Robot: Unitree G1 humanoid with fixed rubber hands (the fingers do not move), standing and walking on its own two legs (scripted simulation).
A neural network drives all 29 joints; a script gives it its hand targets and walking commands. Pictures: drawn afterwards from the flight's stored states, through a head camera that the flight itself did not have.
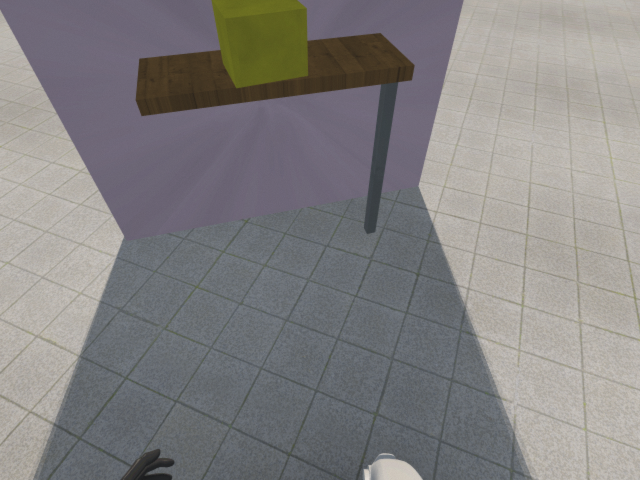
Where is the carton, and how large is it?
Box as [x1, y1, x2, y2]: [212, 0, 307, 87]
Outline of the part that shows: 212,0 222,60 236,87 307,75 306,8 297,0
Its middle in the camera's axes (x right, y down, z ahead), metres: -0.16 -0.58 +1.07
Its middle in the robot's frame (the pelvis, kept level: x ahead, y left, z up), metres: +1.20 +0.13 +0.07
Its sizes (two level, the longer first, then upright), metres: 0.211 0.174 0.173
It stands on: a table, 0.74 m high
